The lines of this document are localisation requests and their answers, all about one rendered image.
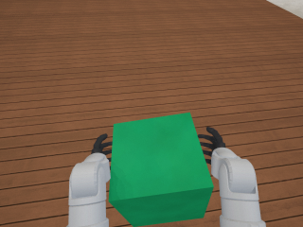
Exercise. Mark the left robot hand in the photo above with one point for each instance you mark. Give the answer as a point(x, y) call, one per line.
point(98, 147)

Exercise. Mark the right robot hand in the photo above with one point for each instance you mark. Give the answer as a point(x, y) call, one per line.
point(216, 139)

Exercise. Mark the robot right forearm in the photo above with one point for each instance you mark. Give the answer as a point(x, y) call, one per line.
point(238, 189)

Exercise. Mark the robot left forearm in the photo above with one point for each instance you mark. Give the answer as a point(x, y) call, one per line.
point(87, 192)

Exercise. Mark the carton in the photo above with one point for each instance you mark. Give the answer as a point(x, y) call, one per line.
point(158, 171)

